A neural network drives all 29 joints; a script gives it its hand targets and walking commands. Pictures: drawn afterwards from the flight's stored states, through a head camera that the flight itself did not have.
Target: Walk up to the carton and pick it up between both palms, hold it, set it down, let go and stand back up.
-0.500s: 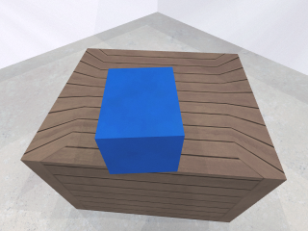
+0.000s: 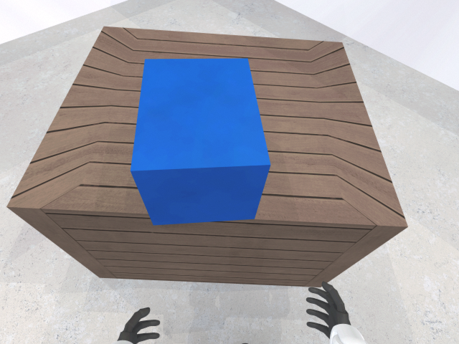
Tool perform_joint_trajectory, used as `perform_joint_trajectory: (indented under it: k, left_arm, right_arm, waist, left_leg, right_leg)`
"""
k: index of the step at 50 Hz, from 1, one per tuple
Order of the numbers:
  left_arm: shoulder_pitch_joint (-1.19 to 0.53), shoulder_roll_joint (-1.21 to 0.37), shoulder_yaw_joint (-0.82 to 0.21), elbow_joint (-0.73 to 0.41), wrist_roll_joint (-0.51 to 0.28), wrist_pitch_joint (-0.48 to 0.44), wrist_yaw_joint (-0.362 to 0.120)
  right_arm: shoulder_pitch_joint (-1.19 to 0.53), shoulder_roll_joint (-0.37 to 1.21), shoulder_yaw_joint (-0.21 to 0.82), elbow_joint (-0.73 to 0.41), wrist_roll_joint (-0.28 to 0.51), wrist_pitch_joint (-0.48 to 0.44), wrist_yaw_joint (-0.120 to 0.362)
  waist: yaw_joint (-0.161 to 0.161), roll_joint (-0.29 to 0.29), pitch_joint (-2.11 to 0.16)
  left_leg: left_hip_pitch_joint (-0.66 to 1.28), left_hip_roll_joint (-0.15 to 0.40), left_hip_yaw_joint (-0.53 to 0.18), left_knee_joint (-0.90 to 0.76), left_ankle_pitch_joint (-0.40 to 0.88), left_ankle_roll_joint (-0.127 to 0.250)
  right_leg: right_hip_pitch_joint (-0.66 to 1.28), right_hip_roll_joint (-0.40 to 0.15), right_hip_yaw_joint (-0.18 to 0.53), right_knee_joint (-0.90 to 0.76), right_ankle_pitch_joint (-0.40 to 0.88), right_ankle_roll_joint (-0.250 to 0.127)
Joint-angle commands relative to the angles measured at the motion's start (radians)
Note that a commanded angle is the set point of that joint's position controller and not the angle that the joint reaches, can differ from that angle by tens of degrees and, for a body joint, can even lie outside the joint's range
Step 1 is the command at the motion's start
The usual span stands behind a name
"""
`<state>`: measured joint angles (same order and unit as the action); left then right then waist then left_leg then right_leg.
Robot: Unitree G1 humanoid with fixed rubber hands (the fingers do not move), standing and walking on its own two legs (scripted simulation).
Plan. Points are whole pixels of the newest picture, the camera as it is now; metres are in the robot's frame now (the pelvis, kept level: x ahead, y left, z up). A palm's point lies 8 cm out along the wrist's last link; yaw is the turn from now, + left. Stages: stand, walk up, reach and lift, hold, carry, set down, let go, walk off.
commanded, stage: reach and lift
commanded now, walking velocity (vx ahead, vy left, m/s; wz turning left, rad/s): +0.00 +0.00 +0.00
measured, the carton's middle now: (201, 141) +0.53 +0.07 -0.02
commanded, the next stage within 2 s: none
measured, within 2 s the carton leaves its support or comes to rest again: neither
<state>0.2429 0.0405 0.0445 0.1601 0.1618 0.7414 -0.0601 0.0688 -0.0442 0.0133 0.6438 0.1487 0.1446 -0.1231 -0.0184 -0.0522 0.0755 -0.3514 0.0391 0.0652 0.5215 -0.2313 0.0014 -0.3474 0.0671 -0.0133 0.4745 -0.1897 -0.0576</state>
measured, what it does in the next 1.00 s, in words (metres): stands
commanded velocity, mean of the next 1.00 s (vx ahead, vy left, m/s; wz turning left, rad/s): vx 0.00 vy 0.00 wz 0.00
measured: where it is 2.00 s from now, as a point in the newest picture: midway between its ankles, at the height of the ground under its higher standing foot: outside the picture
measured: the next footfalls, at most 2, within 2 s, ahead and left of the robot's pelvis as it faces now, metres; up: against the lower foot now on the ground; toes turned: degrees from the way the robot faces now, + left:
none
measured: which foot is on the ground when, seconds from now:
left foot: down 0.00-1.00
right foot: down 0.00-1.00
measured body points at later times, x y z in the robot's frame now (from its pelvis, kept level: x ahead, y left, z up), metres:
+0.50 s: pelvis -0.01 +0.01 +0.00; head -0.02 +0.01 +0.45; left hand +0.12 +0.23 -0.10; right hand +0.15 -0.19 -0.10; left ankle +0.02 +0.12 -0.74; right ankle +0.03 -0.08 -0.74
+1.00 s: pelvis +0.02 +0.03 +0.00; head +0.01 +0.03 +0.45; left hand +0.19 +0.24 -0.07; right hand +0.21 -0.19 -0.06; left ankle +0.02 +0.12 -0.74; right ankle +0.03 -0.08 -0.74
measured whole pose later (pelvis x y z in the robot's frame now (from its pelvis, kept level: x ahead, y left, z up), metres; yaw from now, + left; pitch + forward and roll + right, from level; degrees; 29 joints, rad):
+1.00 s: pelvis +0.02 +0.03 +0.00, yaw +1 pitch +0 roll +0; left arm 0.18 0.16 -0.05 0.44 -0.07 0.15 0.09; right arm 0.24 -0.17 -0.07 0.52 0.05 -0.06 0.06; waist 0.06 -0.02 -0.03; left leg -0.21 0.01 0.11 0.46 -0.24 0.03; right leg -0.23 0.02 0.00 0.45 -0.22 -0.02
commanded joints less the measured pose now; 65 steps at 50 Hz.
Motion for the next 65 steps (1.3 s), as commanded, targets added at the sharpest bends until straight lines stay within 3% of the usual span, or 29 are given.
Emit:
perform_joint_trajectory:
  k: [1,2,5,6,8,10,12,14,16,19,21,23,26,28,29,30,33,35,37,41,45,55,65]
  left_arm:
    - [-0.371,0.159,0.033,0.121,-0.073,-0.231,0.117]
    - [-0.415,0.173,0.019,0.138,-0.119,-0.252,0.123]
    - [-0.469,0.190,-0.067,0.122,-0.287,-0.259,0.130]
    - [-0.441,0.190,-0.091,0.108,-0.326,-0.247,0.129]
    - [-0.344,0.218,-0.119,0.125,-0.357,-0.212,0.112]
    - [-0.241,0.251,-0.097,0.167,-0.298,-0.176,0.086]
    - [-0.160,0.238,-0.045,0.172,-0.193,-0.143,0.069]
    - [-0.091,0.226,-0.005,0.141,-0.132,-0.141,0.060]
    - [-0.086,0.208,0.017,0.130,-0.100,-0.183,0.062]
    - [-0.149,0.179,0.021,0.167,-0.098,-0.274,0.085]
    - [-0.184,0.159,0.027,0.187,-0.114,-0.351,0.101]
    - [-0.209,0.162,0.020,0.201,-0.143,-0.441,0.111]
    - [-0.259,0.202,-0.044,0.190,-0.232,-0.541,0.130]
    - [-0.263,0.205,-0.061,0.199,-0.275,-0.559,0.125]
    - [-0.256,0.201,-0.055,0.209,-0.282,-0.553,0.114]
    - [-0.244,0.206,-0.057,0.209,-0.292,-0.539,0.106]
    - [-0.191,0.244,-0.075,0.138,-0.291,-0.484,0.103]
    - [-0.178,0.252,-0.082,0.070,-0.267,-0.460,0.126]
    - [-0.135,0.223,-0.066,0.049,-0.223,-0.465,0.147]
    - [-0.122,0.198,-0.042,0.135,-0.206,-0.514,0.158]
    - [-0.124,0.175,-0.076,0.167,-0.234,-0.602,0.158]
    - [-0.066,0.206,-0.102,0.147,-0.279,-0.855,0.142]
    - [-0.068,0.224,-0.085,0.240,-0.292,-1.044,0.125]
  right_arm:
    - [-0.242,-0.100,-0.071,-0.034,-0.200,-0.086,0.179]
    - [-0.243,-0.080,-0.087,-0.053,-0.201,-0.068,0.184]
    - [-0.150,-0.016,-0.104,-0.151,-0.181,-0.005,0.146]
    - [-0.092,-0.007,-0.086,-0.164,-0.157,0.016,0.127]
    - [-0.001,-0.013,-0.060,-0.113,-0.097,0.054,0.106]
    - [0.056,-0.045,-0.047,-0.072,-0.050,0.087,0.101]
    - [0.084,-0.106,-0.033,-0.086,-0.027,0.093,0.090]
    - [0.078,-0.144,-0.042,-0.085,-0.041,0.047,0.085]
    - [0.035,-0.154,-0.076,-0.071,-0.091,-0.021,0.096]
    - [-0.028,-0.150,-0.098,-0.107,-0.162,-0.099,0.132]
    - [-0.029,-0.146,-0.107,-0.146,-0.189,-0.138,0.157]
    - [-0.005,-0.138,-0.111,-0.177,-0.198,-0.169,0.171]
    - [0.027,-0.090,-0.089,-0.234,-0.179,-0.174,0.171]
    - [0.095,-0.052,-0.022,-0.250,-0.141,-0.158,0.153]
    - [0.125,-0.049,0.014,-0.246,-0.125,-0.141,0.140]
    - [0.131,-0.052,0.021,-0.235,-0.115,-0.124,0.132]
    - [0.124,-0.088,-0.042,-0.226,-0.092,-0.098,0.130]
    - [0.083,-0.147,-0.114,-0.243,-0.093,-0.090,0.142]
    - [0.065,-0.211,-0.160,-0.236,-0.101,-0.101,0.164]
    - [0.044,-0.196,-0.127,-0.241,-0.129,-0.162,0.178]
    - [0.090,-0.175,-0.094,-0.248,-0.101,-0.233,0.187]
    - [0.144,-0.241,-0.089,-0.224,-0.030,-0.367,0.179]
    - [0.120,-0.217,-0.024,-0.153,0.020,-0.504,0.158]
  waist:
    - [0.063,0.057,-0.132]
    - [0.063,0.034,-0.167]
    - [0.012,-0.078,-0.316]
    - [0.003,-0.086,-0.356]
    - [0.001,-0.010,-0.363]
    - [0.018,0.067,-0.287]
    - [0.041,0.115,-0.211]
    - [0.035,0.161,-0.146]
    - [0.033,0.178,-0.087]
    - [0.055,0.135,-0.020]
    - [0.069,0.105,-0.015]
    - [0.069,0.055,-0.038]
    - [0.049,-0.073,-0.084]
    - [0.028,-0.202,-0.094]
    - [0.022,-0.210,-0.096]
    - [0.017,-0.163,-0.097]
    - [0.007,0.005,-0.091]
    - [0.021,0.154,-0.115]
    - [0.050,0.217,-0.122]
    - [0.095,0.127,-0.134]
    - [0.091,0.056,-0.147]
    - [0.061,0.045,-0.186]
    - [0.067,0.067,-0.188]
  left_leg:
    - [-0.190,0.046,-0.002,-0.199,-0.294,0.045]
    - [-0.197,0.043,0.012,-0.148,-0.266,0.058]
    - [-0.053,0.000,0.027,-0.006,-0.125,0.012]
    - [0.027,-0.005,0.015,0.036,-0.063,0.008]
    - [0.129,0.004,-0.008,0.037,0.011,0.010]
    - [0.198,0.005,-0.016,-0.025,0.062,0.000]
    - [0.267,-0.017,-0.019,-0.095,0.105,-0.034]
    - [0.227,-0.025,-0.024,-0.200,0.072,-0.048]
    - [0.106,-0.027,-0.019,-0.292,0.000,-0.029]
    - [-0.050,-0.002,-0.017,-0.345,-0.163,0.005]
    - [-0.173,0.029,-0.008,-0.342,-0.255,0.050]
    - [-0.231,0.036,0.017,-0.305,-0.257,0.075]
    - [-0.025,-0.003,0.041,-0.185,-0.167,0.022]
    - [0.335,-0.059,0.025,0.002,-0.027,-0.019]
    - [0.498,-0.074,0.005,0.063,0.039,-0.028]
    - [0.538,-0.065,-0.007,0.064,0.053,-0.026]
    - [0.373,-0.026,-0.005,-0.039,-0.013,-0.014]
    - [0.156,0.015,-0.008,-0.183,-0.134,-0.021]
    - [0.000,0.021,-0.036,-0.259,-0.192,-0.024]
    - [0.038,0.002,-0.032,-0.224,-0.069,-0.034]
    - [0.122,-0.005,-0.019,-0.182,0.052,-0.031]
    - [0.230,-0.009,-0.037,-0.132,0.319,-0.047]
    - [0.180,-0.029,-0.035,-0.119,0.332,-0.048]
  right_leg:
    - [0.224,-0.058,0.027,-0.027,-0.198,0.038]
    - [0.193,-0.085,0.036,-0.035,-0.225,0.048]
    - [0.021,-0.181,0.148,-0.084,-0.302,0.076]
    - [-0.040,-0.211,0.184,-0.097,-0.293,0.068]
    - [-0.095,-0.219,0.191,-0.102,-0.204,0.038]
    - [-0.060,-0.194,0.138,-0.136,-0.133,0.008]
    - [0.021,-0.162,0.094,-0.168,-0.091,-0.012]
    - [0.143,-0.093,0.061,-0.134,-0.026,-0.018]
    - [0.276,-0.049,0.047,-0.101,0.008,-0.009]
    - [0.352,-0.016,0.037,-0.058,-0.046,0.007]
    - [0.417,-0.007,0.037,-0.019,-0.078,0.020]
    - [0.438,-0.022,0.044,-0.010,-0.111,0.028]
    - [0.200,-0.099,0.073,-0.105,-0.264,0.032]
    - [-0.208,-0.222,0.136,-0.233,-0.412,0.003]
    - [-0.385,-0.265,0.171,-0.276,-0.450,-0.014]
    - [-0.431,-0.264,0.170,-0.278,-0.432,-0.017]
    - [-0.254,-0.187,0.103,-0.215,-0.297,-0.005]
    - [0.012,-0.081,0.039,-0.126,-0.163,0.014]
    - [0.210,-0.037,0.029,-0.067,-0.033,0.011]
    - [0.199,-0.043,0.034,-0.081,0.006,0.015]
    - [0.138,-0.051,0.042,-0.108,-0.002,0.024]
    - [0.141,-0.032,0.058,-0.156,0.115,0.010]
    - [0.211,-0.034,0.078,-0.135,0.213,0.016]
